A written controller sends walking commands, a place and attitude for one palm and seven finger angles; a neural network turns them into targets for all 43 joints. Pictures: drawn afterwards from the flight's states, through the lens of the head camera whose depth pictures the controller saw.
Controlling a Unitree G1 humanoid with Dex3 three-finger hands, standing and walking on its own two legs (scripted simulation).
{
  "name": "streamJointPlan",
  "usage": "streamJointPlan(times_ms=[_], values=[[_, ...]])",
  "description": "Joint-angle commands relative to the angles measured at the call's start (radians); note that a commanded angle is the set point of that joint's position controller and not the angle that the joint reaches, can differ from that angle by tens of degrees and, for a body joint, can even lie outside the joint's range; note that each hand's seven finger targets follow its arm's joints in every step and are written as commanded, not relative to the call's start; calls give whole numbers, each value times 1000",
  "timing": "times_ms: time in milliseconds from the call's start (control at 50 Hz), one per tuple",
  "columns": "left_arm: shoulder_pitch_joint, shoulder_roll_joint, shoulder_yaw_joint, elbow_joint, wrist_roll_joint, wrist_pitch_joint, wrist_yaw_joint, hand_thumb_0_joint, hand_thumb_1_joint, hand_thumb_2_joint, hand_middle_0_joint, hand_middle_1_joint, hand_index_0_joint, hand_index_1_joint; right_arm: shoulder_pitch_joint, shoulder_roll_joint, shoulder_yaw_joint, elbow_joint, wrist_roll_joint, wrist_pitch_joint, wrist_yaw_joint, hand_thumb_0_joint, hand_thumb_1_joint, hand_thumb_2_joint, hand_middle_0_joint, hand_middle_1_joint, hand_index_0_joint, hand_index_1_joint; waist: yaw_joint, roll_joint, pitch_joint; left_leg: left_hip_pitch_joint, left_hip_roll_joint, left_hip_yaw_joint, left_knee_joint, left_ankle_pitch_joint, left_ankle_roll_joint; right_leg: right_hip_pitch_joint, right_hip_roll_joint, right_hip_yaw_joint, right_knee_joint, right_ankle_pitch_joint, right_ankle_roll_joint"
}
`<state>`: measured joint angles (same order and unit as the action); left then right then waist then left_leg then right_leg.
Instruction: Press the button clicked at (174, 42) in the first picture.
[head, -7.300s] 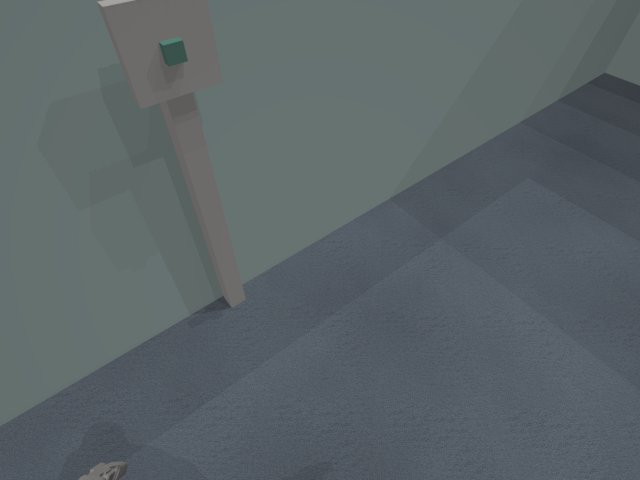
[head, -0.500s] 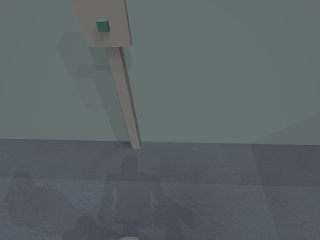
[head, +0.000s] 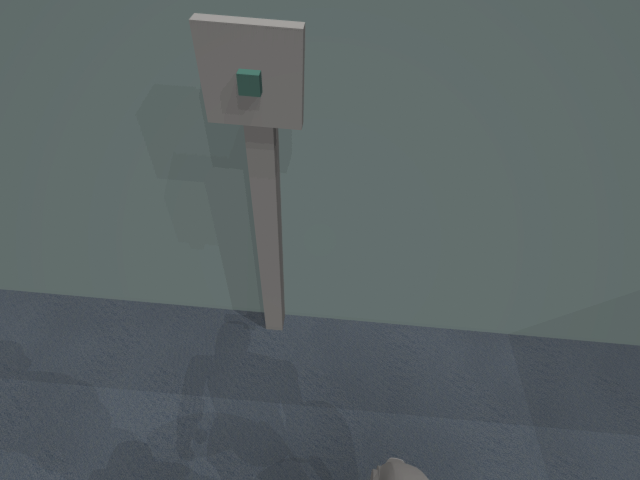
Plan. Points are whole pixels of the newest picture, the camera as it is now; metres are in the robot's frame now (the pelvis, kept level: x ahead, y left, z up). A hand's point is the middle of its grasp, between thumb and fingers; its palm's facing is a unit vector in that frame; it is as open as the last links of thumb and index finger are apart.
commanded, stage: take the last steps up to it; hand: left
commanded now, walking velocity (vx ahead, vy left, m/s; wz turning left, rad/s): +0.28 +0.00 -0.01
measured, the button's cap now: (250, 82) +0.69 +0.16 +0.16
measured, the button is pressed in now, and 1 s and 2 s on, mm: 0 0 0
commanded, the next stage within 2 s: come to a stop and stand still in 0.32 s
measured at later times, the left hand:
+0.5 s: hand (219, 454) +0.19 +0.15 -0.17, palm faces +0.07 -0.97 -0.22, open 7.2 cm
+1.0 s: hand (235, 455) +0.19 +0.13 -0.17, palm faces +0.05 -0.96 -0.29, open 7.3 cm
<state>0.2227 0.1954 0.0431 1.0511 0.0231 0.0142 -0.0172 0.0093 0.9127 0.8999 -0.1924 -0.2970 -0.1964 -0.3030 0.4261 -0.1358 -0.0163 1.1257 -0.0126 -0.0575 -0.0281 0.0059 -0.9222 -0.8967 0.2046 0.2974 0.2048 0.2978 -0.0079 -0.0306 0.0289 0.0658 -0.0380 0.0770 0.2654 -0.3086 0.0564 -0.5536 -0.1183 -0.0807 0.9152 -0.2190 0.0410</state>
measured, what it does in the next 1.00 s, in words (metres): walks ahead: right foot, then left foot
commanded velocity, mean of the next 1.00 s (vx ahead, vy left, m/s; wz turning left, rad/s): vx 0.02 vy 0.00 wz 0.01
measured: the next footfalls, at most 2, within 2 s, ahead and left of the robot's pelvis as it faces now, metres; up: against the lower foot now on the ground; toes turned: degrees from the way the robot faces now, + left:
right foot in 0.16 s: +0.21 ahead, -0.13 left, +0.00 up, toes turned -8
left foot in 0.56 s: +0.31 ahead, +0.12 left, +0.00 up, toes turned +6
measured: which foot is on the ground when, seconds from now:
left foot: down 0.00-0.18, up 0.20-0.54, down 0.56-0.92, up 0.94-1.00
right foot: up 0.00-0.14, down 0.16-0.58, up 0.60-0.90, down 0.92-1.00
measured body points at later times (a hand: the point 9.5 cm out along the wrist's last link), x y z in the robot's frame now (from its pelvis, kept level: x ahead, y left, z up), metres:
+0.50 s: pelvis +0.18 -0.03 +0.00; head +0.18 -0.04 +0.45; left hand +0.19 +0.21 -0.15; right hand +0.22 -0.27 -0.16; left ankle +0.25 +0.12 -0.71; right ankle +0.17 -0.13 -0.74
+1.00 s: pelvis +0.17 -0.07 -0.01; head +0.17 -0.10 +0.43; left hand +0.19 +0.18 -0.15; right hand +0.24 -0.30 -0.18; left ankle +0.24 +0.10 -0.72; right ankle +0.16 -0.17 -0.74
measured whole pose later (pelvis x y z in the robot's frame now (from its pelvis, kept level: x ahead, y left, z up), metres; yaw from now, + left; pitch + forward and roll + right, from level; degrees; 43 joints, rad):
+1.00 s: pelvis +0.17 -0.07 -0.01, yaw -1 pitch -1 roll +2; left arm 0.29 0.16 0.03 1.01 0.03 0.01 0.03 0.00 0.91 0.90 -0.19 -0.30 -0.20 -0.30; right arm 0.17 -0.20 -0.07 1.03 -0.02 0.07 0.00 0.01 -0.91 -0.90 0.20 0.30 0.20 0.30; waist 0.03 0.05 0.01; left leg -0.45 0.06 0.01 0.75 -0.36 -0.03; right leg -0.26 -0.05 -0.07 0.64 -0.36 -0.02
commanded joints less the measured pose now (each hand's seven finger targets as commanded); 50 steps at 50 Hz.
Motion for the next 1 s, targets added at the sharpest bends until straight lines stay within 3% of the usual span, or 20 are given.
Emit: streamJointPlan(times_ms=[0,60,120,140,160,180,220,300,420,500,540,600,640,720,820,860,900,920,940,980], values=[[-165,24,7,-115,-5,-34,-3,0,900,900,-200,-300,-200,-300,103,-139,-32,5,-10,-17,-13,0,-900,-900,200,300,200,300,-40,144,143,-20,300,-139,-45,529,112,-98,13,-14,-140,4,-25],[-154,23,9,-118,-6,-44,-2,0,900,900,-200,-300,-200,-300,109,-146,-31,21,-14,-14,-15,0,-900,-900,200,300,200,300,-24,161,125,-45,296,-114,42,712,97,52,60,-46,-250,-38,-62],[173,86,32,-21,0,-68,9,0,900,900,-200,-300,-200,-300,77,-159,-36,19,2,-17,-11,0,-900,-900,200,300,200,300,125,88,-40,-191,223,-54,405,781,31,516,88,-44,-389,114,-99],[311,177,55,18,7,-81,23,0,900,900,-200,-300,-200,-300,96,-117,-35,1,13,-22,-1,0,-900,-900,200,300,200,300,160,-67,-158,-412,126,12,690,438,-13,761,-142,222,-409,256,-185],[362,244,64,32,-9,-80,26,0,900,900,-200,-300,-200,-300,120,-83,-34,-23,19,-23,-4,0,-900,-900,200,300,200,300,128,-154,-222,-574,15,3,998,-267,-42,816,-379,554,-534,438,-315],[279,229,67,8,-20,-74,30,0,900,900,-200,-300,-200,-300,67,-95,-37,-33,18,-6,-5,0,-900,-900,200,300,200,300,120,-121,-181,-575,70,-105,1094,-255,-28,663,-382,583,-615,215,-331],[102,129,42,-38,-14,-70,39,0,900,900,-200,-300,-200,-300,-24,-67,-36,-55,-1,7,8,0,-900,-900,200,300,200,300,61,7,15,-631,153,-118,1070,-106,-30,397,-299,407,-677,-10,-274],[35,50,13,-35,-2,-83,41,0,900,900,-200,-300,-200,-300,57,-12,-30,-28,-13,45,20,0,-900,-900,200,300,200,300,-32,-61,19,-489,167,-50,813,-27,-75,211,-170,114,-704,139,-191],[79,75,16,-11,-2,-82,35,0,900,900,-200,-300,-200,-300,-91,-16,-24,-85,-8,37,32,0,-900,-900,200,300,200,300,-1,-92,37,-465,142,4,498,59,-101,273,-137,81,-681,229,-190],[73,68,1,14,-9,-54,50,0,900,900,-200,-300,-200,-300,-93,-49,-13,-55,0,26,15,0,-900,-900,200,300,200,300,-18,-57,-11,-222,121,-12,183,306,-106,289,-65,21,-504,341,-119],[160,29,-7,20,-16,-33,59,0,900,900,-200,-300,-200,-300,-83,-141,-27,-56,0,17,5,0,-900,-900,200,300,200,300,6,141,-62,-117,274,-126,179,767,-40,263,9,14,-415,104,-46],[182,55,-3,12,-13,5,63,0,900,900,-200,-300,-200,-300,-120,-196,-44,-76,3,42,-20,0,-900,-900,200,300,200,300,-5,323,-36,-178,418,-242,90,1016,92,238,71,-8,-136,-322,-6],[162,63,14,-9,-8,19,59,0,900,900,-200,-300,-200,-300,-148,-215,-56,-96,-5,57,-33,0,-900,-900,200,300,200,300,-5,256,-58,-192,439,-233,107,962,140,169,68,71,90,-384,-17],[142,48,33,-52,-6,27,46,0,900,900,-200,-300,-200,-300,-234,-213,-77,-144,-9,66,-28,0,-900,-900,200,300,200,300,4,179,-125,-184,402,-160,124,748,127,97,78,85,183,-302,-1],[189,12,26,-64,-5,24,39,0,900,900,-200,-300,-200,-300,-306,-208,-85,-172,-16,76,-6,0,-900,-900,200,300,200,300,25,257,-111,-368,348,-157,62,199,80,282,72,11,-128,-245,-21],[294,26,24,-23,0,7,41,0,900,900,-200,-300,-200,-300,-318,-170,-80,-176,-8,87,4,0,-900,-900,200,300,200,300,70,165,-94,-522,248,-110,123,-135,3,460,78,-14,-395,-95,-24],[202,159,24,-63,13,-9,46,0,900,900,-200,-300,-200,-300,-312,-53,-57,-208,3,102,24,0,-900,-900,200,300,200,300,51,-257,54,-607,74,-26,453,-208,-98,219,-233,434,-789,-496,-135],[128,175,28,-97,8,-11,51,0,900,900,-200,-300,-200,-300,-350,-102,-62,-210,-2,109,29,0,-900,-900,200,300,200,300,61,-190,83,-529,103,-102,561,-166,-82,50,-271,502,-858,-613,-166],[73,180,30,-101,10,-21,53,0,900,900,-200,-300,-200,-300,-334,-107,-63,-197,-6,111,31,0,-900,-900,200,300,200,300,36,-198,118,-535,95,-128,621,-104,-73,25,-248,520,-868,-590,-162],[9,142,24,-99,7,-27,52,0,900,900,-200,-300,-200,-300,-225,-125,-65,-140,-12,102,38,0,-900,-900,200,300,200,300,-9,-123,121,-528,99,-103,653,-19,-76,101,-185,362,-797,-386,-142]])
